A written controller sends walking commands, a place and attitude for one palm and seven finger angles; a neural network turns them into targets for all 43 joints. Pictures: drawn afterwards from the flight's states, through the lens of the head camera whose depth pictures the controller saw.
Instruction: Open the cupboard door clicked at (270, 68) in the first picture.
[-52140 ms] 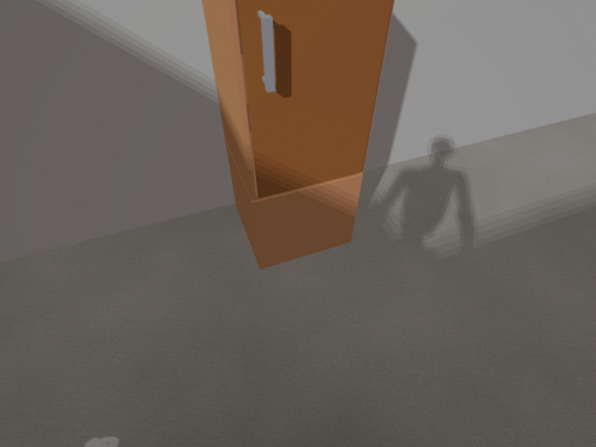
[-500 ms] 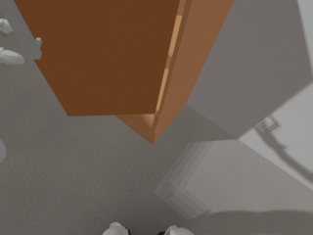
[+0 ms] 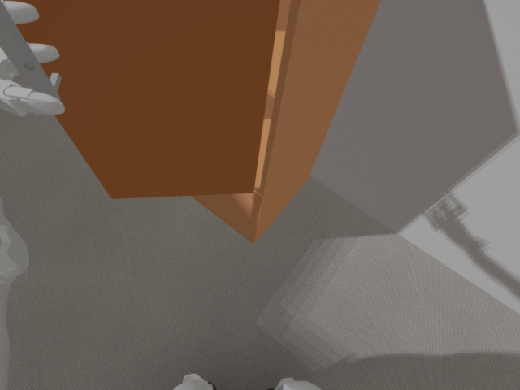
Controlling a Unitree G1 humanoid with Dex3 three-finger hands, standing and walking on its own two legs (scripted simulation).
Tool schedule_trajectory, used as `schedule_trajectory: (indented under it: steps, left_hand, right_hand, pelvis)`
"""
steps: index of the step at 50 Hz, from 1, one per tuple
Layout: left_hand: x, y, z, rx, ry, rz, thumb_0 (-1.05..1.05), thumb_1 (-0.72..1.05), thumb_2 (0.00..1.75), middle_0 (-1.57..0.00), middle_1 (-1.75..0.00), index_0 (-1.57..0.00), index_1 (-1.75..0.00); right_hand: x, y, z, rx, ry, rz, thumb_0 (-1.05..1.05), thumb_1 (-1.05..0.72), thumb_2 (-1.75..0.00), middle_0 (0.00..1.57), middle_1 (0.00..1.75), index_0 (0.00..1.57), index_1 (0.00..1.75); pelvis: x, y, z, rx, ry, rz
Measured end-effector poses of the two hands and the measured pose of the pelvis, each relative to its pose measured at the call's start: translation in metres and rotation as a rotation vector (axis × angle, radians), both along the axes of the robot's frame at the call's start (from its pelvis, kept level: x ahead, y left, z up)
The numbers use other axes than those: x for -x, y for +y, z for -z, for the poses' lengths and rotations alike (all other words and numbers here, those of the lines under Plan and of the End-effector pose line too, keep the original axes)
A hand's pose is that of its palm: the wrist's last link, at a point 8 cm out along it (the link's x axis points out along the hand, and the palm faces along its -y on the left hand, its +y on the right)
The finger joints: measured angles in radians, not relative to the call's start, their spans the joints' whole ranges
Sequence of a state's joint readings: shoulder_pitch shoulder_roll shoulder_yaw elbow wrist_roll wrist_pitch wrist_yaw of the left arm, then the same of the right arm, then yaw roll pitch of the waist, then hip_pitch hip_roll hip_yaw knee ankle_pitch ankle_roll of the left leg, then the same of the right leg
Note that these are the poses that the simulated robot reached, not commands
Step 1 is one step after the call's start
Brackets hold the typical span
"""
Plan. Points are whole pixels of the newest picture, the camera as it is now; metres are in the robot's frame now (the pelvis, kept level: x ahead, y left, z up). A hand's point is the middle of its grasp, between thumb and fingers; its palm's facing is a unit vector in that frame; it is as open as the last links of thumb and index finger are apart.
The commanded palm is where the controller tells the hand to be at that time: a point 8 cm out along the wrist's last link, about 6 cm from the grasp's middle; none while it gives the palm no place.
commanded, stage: slide the fingers in behind the handle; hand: left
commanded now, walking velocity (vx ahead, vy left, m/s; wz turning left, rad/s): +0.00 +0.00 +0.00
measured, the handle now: (25, 45) +0.58 +0.26 +0.16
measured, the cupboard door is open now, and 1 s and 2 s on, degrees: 43 43 50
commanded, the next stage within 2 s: close the thumb around the handle in 0.54 s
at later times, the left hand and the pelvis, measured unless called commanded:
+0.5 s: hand (33, 68) +0.52 +0.24 +0.17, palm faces -0.02 -1.00 +0.00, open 14.0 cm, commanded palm +0.51 +0.29 +0.15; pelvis +0.00 +0.00 +0.00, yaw +0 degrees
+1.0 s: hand (28, 67) +0.53 +0.25 +0.16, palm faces -0.02 -1.00 +0.01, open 10.3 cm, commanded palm +0.51 +0.29 +0.15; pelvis +0.00 +0.01 +0.00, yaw +0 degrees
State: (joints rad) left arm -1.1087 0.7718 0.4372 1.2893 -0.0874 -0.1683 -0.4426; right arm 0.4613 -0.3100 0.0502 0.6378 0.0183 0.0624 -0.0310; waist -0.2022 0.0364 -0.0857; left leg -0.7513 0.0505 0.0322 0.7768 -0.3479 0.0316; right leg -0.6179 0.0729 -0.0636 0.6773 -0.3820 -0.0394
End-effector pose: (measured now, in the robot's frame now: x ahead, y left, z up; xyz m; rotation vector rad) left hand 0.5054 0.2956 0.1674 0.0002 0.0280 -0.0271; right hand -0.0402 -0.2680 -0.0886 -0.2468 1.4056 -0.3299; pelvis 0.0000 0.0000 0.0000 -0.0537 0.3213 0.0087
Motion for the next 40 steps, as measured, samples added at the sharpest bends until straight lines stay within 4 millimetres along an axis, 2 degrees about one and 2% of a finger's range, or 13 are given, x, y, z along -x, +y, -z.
schedule_trajectory:
  steps: [18,34,40]
  left_hand:
    - [0.002,-0.004,0.0,-0.001,0.01,-0.006,-0.01,-0.5,0.3,-0.29,-1.2,-0.3,-1.2]
    - [0.0,0.0,0.004,0.003,0.012,-0.007,-0.01,-0.5,0.3,-0.3,-1.2,-0.3,-1.2]
    - [-0.002,0.0,0.005,0.026,0.011,-0.002,-0.01,-0.4,0.34,-0.31,-1.21,-0.31,-1.21]
  right_hand:
    - [-0.005,-0.005,0.0,0.004,-0.019,-0.007,0.0,-0.91,-0.9,0.2,0.3,0.2,0.3]
    - [-0.006,0.004,0.0,0.008,-0.027,-0.009,0.0,-0.91,-0.9,0.2,0.3,0.2,0.3]
    - [0.0,0.008,0.0,0.006,-0.012,-0.004,0.0,-0.91,-0.9,0.2,0.3,0.2,0.3]
  pelvis:
    - [0.0,-0.002,-0.001,-0.005,-0.007,-0.002]
    - [0.001,0.005,0.0,0.0,-0.005,-0.002]
    - [0.001,0.007,0.0,0.003,-0.002,-0.001]
